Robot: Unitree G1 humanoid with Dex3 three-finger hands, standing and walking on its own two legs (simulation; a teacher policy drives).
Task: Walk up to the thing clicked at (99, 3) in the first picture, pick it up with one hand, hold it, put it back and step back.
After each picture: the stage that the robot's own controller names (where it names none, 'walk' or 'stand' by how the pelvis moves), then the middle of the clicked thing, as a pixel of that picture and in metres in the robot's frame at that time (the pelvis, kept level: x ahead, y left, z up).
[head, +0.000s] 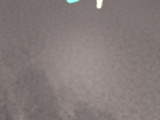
stand; (99, 3) +2.23 -0.25 -0.72
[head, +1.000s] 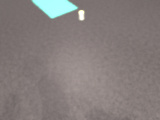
walk; (81, 15) +2.12 +0.14 -0.70
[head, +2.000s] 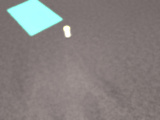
walk; (67, 31) +1.52 +0.28 -0.71
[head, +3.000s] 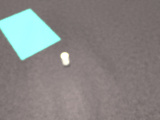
walk; (65, 59) +1.04 +0.25 -0.72
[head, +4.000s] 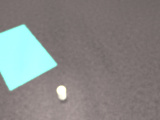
walk; (61, 93) +0.67 +0.21 -0.71
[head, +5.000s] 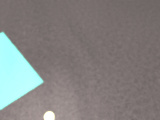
walk; (49, 119) +0.43 +0.22 -0.70
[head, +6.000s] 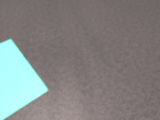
stand; out of the picture +0.37 +0.23 -0.72
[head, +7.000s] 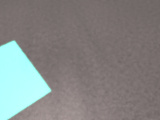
stand; out of the picture +0.38 +0.22 -0.73
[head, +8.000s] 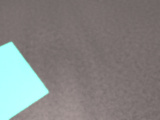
stand; out of the picture +0.36 +0.23 -0.73
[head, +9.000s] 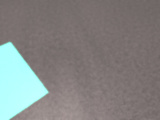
stand; out of the picture +0.36 +0.24 -0.73
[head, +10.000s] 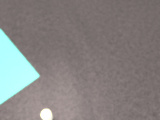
go down; (47, 115) +0.37 +0.25 -0.69
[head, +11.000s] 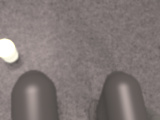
go down; (7, 51) +0.42 +0.30 -0.28
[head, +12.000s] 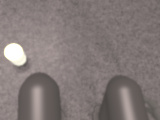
close in; (16, 55) +0.42 +0.30 -0.30
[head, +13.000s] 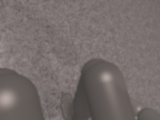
close in; out of the picture +0.39 +0.33 -0.21
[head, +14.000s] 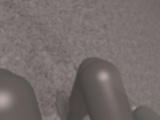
close; out of the picture +0.38 +0.34 -0.21
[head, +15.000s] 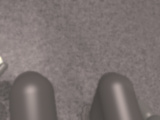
lift; out of the picture +0.34 +0.30 -0.10
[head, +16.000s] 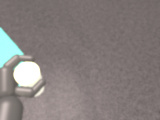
lift; (31, 80) +0.33 +0.18 +0.03
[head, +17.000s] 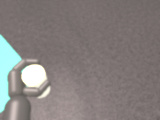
hold; (37, 82) +0.33 +0.17 +0.01
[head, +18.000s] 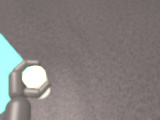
hold; (37, 83) +0.33 +0.17 +0.01
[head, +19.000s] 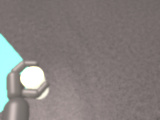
crouch; (36, 84) +0.33 +0.18 +0.00
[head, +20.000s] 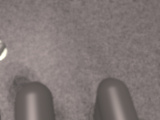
crouch; out of the picture +0.43 +0.29 -0.09
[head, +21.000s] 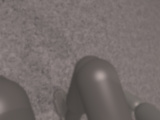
lower; out of the picture +0.39 +0.35 -0.22
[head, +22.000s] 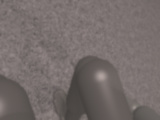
lower; out of the picture +0.39 +0.35 -0.22
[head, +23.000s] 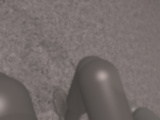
lower; out of the picture +0.39 +0.35 -0.22
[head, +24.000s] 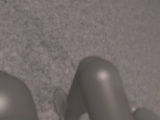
lower; out of the picture +0.38 +0.34 -0.22
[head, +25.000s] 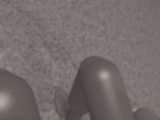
loosen; out of the picture +0.38 +0.35 -0.22
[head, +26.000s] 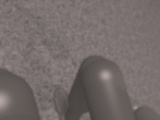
rise; out of the picture +0.38 +0.35 -0.22
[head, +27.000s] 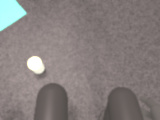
walk; (36, 65) +0.43 +0.27 -0.41
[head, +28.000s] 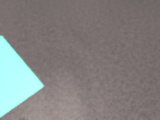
stand; out of the picture +0.36 +0.24 -0.66
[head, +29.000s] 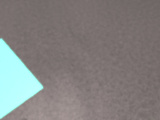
stand; out of the picture +0.37 +0.25 -0.67
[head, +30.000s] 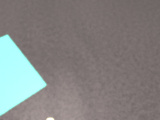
stand; out of the picture +0.38 +0.24 -0.69
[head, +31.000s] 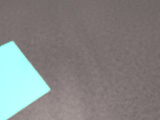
stand; out of the picture +0.38 +0.24 -0.72
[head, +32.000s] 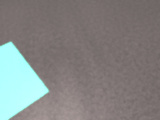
stand; out of the picture +0.36 +0.24 -0.73
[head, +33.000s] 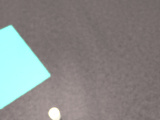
walk; (55, 115) +0.40 +0.23 -0.71
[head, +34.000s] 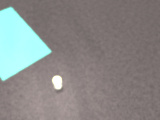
walk; (57, 82) +0.64 +0.18 -0.71
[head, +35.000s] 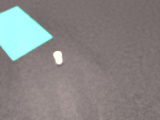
stand; (58, 58) +0.99 +0.30 -0.70
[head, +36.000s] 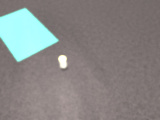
stand; (62, 62) +0.99 +0.22 -0.71
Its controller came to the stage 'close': yes
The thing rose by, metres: 0.71
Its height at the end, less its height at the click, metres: +0.00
